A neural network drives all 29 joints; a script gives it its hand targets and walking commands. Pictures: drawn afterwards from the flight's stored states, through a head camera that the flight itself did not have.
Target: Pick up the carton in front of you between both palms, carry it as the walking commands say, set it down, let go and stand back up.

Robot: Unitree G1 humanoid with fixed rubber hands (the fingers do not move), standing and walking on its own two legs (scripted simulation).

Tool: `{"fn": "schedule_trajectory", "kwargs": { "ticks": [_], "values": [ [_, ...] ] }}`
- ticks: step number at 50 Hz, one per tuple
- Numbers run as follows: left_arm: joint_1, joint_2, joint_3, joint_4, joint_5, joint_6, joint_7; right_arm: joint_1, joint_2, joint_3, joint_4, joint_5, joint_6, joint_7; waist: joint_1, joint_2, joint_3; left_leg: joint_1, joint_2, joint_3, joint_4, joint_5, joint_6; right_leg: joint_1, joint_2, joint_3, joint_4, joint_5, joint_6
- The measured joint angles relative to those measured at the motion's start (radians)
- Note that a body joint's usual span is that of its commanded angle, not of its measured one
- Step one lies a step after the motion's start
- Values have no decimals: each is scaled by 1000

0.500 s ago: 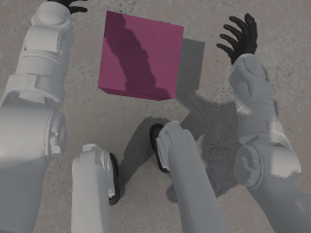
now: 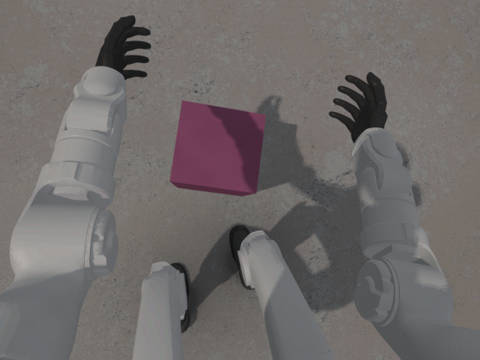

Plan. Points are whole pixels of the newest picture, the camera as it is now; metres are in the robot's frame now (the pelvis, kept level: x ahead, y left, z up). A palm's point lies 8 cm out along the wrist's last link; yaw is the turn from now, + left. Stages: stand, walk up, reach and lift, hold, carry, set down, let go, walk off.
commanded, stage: let go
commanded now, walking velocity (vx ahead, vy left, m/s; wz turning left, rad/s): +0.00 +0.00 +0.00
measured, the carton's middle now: (216, 155) +0.47 -0.08 -0.49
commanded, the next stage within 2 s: stand in 1.42 s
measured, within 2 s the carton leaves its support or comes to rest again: neither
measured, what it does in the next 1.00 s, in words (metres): rises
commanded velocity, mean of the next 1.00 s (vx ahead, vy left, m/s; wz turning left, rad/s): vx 0.00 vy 0.00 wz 0.00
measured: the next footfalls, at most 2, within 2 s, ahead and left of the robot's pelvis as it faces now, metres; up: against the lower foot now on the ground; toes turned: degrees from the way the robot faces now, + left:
none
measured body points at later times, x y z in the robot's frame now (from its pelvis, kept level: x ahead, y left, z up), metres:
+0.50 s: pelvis +0.04 -0.02 +0.12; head +0.21 -0.03 +0.53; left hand +0.38 +0.14 +0.02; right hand +0.30 -0.28 +0.03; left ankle +0.04 +0.12 -0.58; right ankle +0.11 -0.12 -0.58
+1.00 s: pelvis +0.11 +0.01 +0.16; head +0.15 +0.01 +0.61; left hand +0.30 +0.23 +0.07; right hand +0.28 -0.23 +0.08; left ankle +0.04 +0.12 -0.58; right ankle +0.11 -0.12 -0.58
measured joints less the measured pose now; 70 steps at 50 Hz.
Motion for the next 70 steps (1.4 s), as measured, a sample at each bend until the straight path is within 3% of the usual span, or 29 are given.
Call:
{"fn": "schedule_trajectory", "kwargs": {
  "ticks": [8,17,23,38,52,56,61,70],
  "values": [
    [136,-54,74,-11,52,-48,10,125,-2,50,-6,-60,-44,40,26,-12,-17,152,0,5,-177,68,-3,148,-1,15,-161,57,-4],
    [601,-188,90,-286,69,-105,103,479,-36,178,-123,-94,-92,147,72,-54,44,468,-2,-16,-394,129,-17,454,-10,8,-338,89,-23],
    [841,-214,45,-410,29,-132,105,658,-91,274,-174,-59,-113,182,94,-66,94,726,13,-35,-517,142,-20,709,-2,-9,-446,89,-35],
    [1191,-158,-7,-421,3,-198,13,1053,-80,412,-302,-44,-123,122,131,-65,125,1253,63,-39,-740,118,-14,1227,36,-14,-648,52,-42],
    [1417,-125,-62,-533,-42,-177,-40,1096,-96,374,-252,-53,-115,113,230,-33,129,1480,51,-12,-886,144,31,1463,19,19,-816,88,1],
    [1443,-113,-73,-554,-53,-163,-55,1094,-93,353,-240,-69,-106,109,234,-26,119,1508,38,-8,-904,152,43,1492,6,24,-832,94,12],
    [1438,-113,-76,-512,-73,-182,-24,1094,-109,368,-258,-89,-55,87,227,-23,112,1520,30,4,-885,148,50,1498,0,35,-810,90,18],
    [1389,-128,-89,-482,-61,-145,-23,1089,-122,379,-294,-100,14,78,222,-39,141,1539,39,12,-847,145,37,1513,10,38,-768,90,7]
  ]
}}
